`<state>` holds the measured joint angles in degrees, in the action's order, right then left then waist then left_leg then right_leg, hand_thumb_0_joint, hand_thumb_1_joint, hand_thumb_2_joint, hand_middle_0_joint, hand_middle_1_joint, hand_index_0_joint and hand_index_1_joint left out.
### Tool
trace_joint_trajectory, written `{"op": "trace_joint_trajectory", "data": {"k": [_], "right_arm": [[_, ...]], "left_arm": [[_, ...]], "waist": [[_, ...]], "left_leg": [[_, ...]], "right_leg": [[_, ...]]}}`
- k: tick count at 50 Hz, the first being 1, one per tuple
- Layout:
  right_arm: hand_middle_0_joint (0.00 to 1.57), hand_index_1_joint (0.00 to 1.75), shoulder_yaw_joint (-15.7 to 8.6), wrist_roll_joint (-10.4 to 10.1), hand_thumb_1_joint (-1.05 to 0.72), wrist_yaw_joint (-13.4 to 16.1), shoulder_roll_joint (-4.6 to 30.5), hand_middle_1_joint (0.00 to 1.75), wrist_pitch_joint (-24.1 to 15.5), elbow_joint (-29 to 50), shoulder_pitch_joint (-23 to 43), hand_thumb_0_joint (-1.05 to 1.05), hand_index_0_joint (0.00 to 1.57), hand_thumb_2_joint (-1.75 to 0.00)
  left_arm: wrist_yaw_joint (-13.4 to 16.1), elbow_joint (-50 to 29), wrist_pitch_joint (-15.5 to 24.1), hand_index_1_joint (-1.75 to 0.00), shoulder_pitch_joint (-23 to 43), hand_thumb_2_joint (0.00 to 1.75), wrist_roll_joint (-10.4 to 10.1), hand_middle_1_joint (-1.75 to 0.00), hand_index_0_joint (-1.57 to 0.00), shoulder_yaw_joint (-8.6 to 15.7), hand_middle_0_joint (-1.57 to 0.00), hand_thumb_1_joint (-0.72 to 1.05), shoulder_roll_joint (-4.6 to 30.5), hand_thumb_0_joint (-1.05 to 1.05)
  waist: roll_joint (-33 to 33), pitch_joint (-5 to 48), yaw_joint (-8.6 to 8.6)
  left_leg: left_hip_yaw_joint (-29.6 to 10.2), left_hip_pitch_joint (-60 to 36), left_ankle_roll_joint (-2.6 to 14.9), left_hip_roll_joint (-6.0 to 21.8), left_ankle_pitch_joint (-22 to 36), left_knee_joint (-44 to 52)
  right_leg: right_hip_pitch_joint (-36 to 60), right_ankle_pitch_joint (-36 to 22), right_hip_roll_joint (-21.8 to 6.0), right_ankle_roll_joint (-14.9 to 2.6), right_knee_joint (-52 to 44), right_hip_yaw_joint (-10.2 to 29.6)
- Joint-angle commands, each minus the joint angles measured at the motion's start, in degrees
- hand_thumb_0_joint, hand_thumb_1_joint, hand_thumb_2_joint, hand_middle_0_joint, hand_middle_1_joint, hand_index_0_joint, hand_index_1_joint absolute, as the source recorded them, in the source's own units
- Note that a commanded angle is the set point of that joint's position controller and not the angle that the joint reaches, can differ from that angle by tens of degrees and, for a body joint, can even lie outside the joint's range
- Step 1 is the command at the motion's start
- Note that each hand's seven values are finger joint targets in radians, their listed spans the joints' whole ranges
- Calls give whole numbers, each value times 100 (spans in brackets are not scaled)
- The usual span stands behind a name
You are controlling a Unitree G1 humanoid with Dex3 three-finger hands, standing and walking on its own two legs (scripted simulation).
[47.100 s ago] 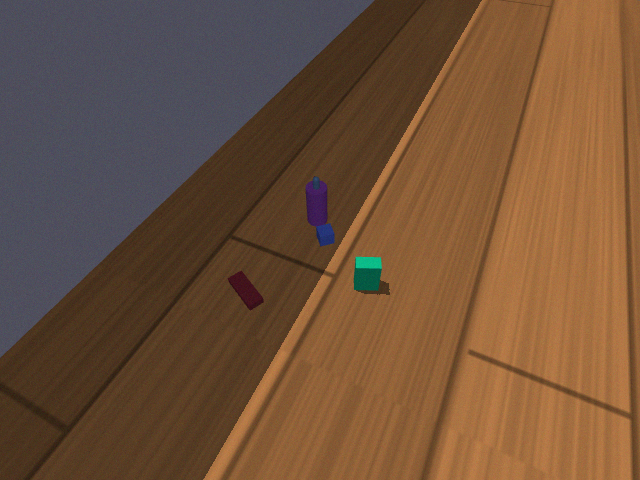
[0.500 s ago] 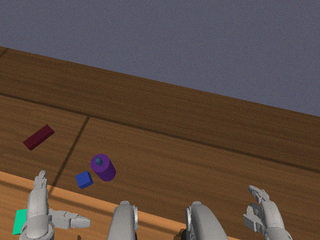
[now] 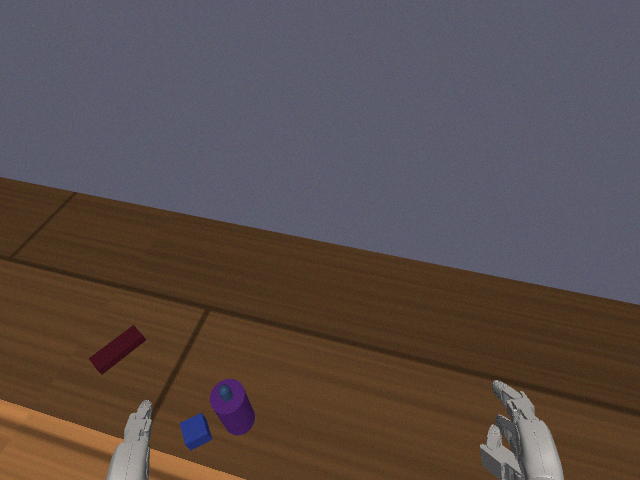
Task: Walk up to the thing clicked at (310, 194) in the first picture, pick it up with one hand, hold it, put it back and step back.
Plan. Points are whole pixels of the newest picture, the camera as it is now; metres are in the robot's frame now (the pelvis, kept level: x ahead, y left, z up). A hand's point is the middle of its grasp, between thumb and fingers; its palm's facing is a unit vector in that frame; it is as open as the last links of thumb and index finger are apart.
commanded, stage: home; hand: left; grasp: from the side
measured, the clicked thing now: (232, 404) +0.43 +0.25 -0.60
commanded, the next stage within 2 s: stand in 1.50 s
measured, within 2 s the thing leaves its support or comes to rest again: neither
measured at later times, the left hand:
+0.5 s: hand out of the picture +0.16 +0.17 -0.05, palm faces +0.10 -0.95 -0.28, open 17.6 cm
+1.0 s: hand (192, 478) +0.16 +0.17 -0.05, palm faces +0.10 -0.95 -0.28, open 17.5 cm
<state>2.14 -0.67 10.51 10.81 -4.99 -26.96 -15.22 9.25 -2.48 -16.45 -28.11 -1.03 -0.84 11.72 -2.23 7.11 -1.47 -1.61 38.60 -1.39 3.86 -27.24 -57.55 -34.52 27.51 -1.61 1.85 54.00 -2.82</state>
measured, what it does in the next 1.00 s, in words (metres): stands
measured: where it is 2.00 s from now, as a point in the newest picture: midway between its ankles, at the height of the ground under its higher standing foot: outside the picture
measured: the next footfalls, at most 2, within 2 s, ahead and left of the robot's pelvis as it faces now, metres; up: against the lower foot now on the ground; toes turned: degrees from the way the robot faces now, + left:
none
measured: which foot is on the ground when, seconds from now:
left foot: down 0.00-1.00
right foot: down 0.00-1.00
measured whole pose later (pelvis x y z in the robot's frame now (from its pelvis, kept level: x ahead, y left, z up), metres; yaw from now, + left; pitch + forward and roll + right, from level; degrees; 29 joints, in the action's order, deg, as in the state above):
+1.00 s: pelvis +0.00 -0.01 +0.01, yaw +0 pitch +7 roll -2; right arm 1.8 -0.3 10.5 11.2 -7.4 -29.8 -15.1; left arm 7.7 -0.4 -15.3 -26.5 -0.7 -0.6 11.6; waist -1.8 5.4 -1.0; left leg -1.5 36.5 -2.1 4.0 -25.7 -55.0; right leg -33.1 26.7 -1.4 1.1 52.8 -2.7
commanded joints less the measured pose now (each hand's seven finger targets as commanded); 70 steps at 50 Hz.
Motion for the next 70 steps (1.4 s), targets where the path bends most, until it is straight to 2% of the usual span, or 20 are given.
{"op": "trace_joint_trajectory", "data": {"k": [1,6,9,12,14,15,17,21,24,26,37,39,47,49,57,60,61,66,69,70], "right_arm": [[20,30,-334,29,-90,68,722,30,-366,839,300,0,20,-90],[20,30,-316,31,-90,65,718,30,-438,776,350,0,20,-90],[20,30,-322,29,-90,79,730,30,-443,711,330,0,20,-90],[20,30,-298,36,-90,71,687,30,-450,694,341,0,20,-90],[20,30,-332,30,-90,75,708,30,-439,688,334,0,20,-90],[20,30,-336,28,-90,86,723,30,-426,687,324,0,20,-90],[20,30,-316,28,-90,66,722,30,-445,695,372,0,20,-90],[20,30,-345,18,-90,83,741,30,-443,688,357,0,20,-90],[20,30,-326,21,-90,67,717,30,-481,654,362,0,20,-90],[20,30,-353,18,-90,65,746,30,-494,671,366,0,20,-90],[20,30,-319,21,-90,64,711,30,-533,642,389,0,20,-90],[20,30,-340,27,-90,80,707,30,-529,647,366,0,20,-90],[20,30,-325,36,-90,67,712,30,-539,602,367,0,20,-90],[20,30,-358,34,-90,82,758,30,-541,617,366,0,20,-90],[20,30,-362,44,-90,84,729,30,-520,576,291,0,20,-90],[20,30,-360,46,-90,72,716,30,-510,580,330,0,20,-90],[20,30,-364,45,-90,73,722,30,-507,595,345,0,20,-90],[20,30,-344,49,-90,63,709,30,-517,612,357,0,20,-90],[20,30,-365,43,-90,79,738,30,-505,639,345,0,20,-90],[20,30,-335,37,-90,80,718,30,-516,629,356,0,20,-90]], "left_arm": [[6,-1042,307,-5,344,5,97,-5,-5,307,-5,-56,560,0],[-14,-858,301,-5,278,5,96,-5,-5,229,-5,-56,488,0],[-7,-1218,352,-5,484,4,93,-5,-5,357,-5,-58,692,0],[-43,-477,294,-5,-52,4,93,-5,-5,268,-5,-57,423,0],[-20,-1153,370,-5,310,4,89,-5,-5,477,-5,-58,732,0],[-24,-983,373,-5,304,5,109,-5,-5,453,-5,-57,704,0],[-63,-593,318,-5,94,5,84,-5,-5,265,-5,-56,449,0],[-41,-1130,400,-5,418,3,90,-5,-5,455,-5,-59,761,0],[-79,-642,362,-5,191,5,77,-5,-5,237,-5,-57,429,0],[-64,-960,396,-5,365,5,84,-5,-5,396,-5,-56,620,0],[-99,-696,384,-5,305,5,80,-5,-5,267,-5,-56,484,0],[-77,-1031,430,-5,422,5,96,-5,-5,450,-5,-56,688,0],[-97,-738,410,-5,299,4,108,-5,-5,283,-5,-58,483,0],[-84,-1006,433,-5,438,4,99,-5,-5,360,-5,-58,622,0],[-105,-802,395,-5,226,3,108,-5,-4,357,-4,-59,558,0],[-97,-683,386,-5,166,4,101,-5,-5,344,-5,-57,477,0],[-84,-986,405,-5,342,4,107,-5,-5,444,-5,-57,651,0],[-108,-591,359,-5,143,3,93,-5,-5,239,-5,-59,363,0],[-81,-1149,402,-5,551,4,99,-5,-5,504,-5,-58,759,0],[-95,-762,361,-5,319,4,100,-5,-5,337,-5,-57,553,0]], "waist": [[-139,374,-65],[-28,334,-50],[-112,476,1],[211,325,-23],[15,594,87],[25,594,29],[104,297,-42],[-61,447,53],[66,205,-26],[19,396,17],[108,214,-12],[31,453,60],[-19,361,-10],[-81,365,38],[161,537,-1],[111,528,41],[-53,567,77],[51,318,22],[-30,513,59],[53,314,17]], "left_leg": [[89,-676,92,-266,881,1138],[125,-716,98,-289,977,1136],[177,-790,110,-304,1042,1094],[191,-656,140,-317,1155,1012],[214,-775,129,-321,1287,1011],[226,-801,124,-315,1310,1013],[218,-692,136,-315,1111,1062],[218,-773,123,-311,1026,1122],[212,-694,131,-297,896,1143],[195,-780,129,-292,889,1176],[197,-673,134,-302,773,1191],[217,-742,133,-307,884,1146],[154,-836,101,-262,1034,1214],[187,-847,99,-281,984,1206],[233,-891,130,-285,1538,1009],[204,-872,121,-287,1448,1059],[205,-875,111,-285,1407,1089],[204,-788,117,-286,1262,1116],[206,-859,123,-292,1174,1137],[225,-794,129,-304,1071,1144]], "right_leg": [[103,-821,298,-197,-912,-187],[192,-952,287,-174,-991,-178],[239,-1022,256,-167,-1057,-126],[298,-1176,246,-135,-1087,-128],[426,-1314,225,-144,-1074,-98],[410,-1334,232,-142,-1057,-86],[266,-1140,244,-140,-1107,-107],[284,-1019,241,-160,-1124,-102],[170,-905,255,-161,-1142,-116],[263,-883,260,-167,-1123,-116],[182,-762,264,-163,-1167,-133],[279,-858,241,-165,-1158,-100],[225,-963,295,-190,-1028,-162],[196,-919,269,-195,-1077,-136],[413,-1557,250,-132,-1028,-102],[425,-1415,257,-153,-1014,-120],[421,-1357,256,-170,-1022,-126],[334,-1233,258,-163,-1051,-139],[371,-1147,248,-162,-1105,-124],[295,-1060,242,-148,-1125,-115]]}}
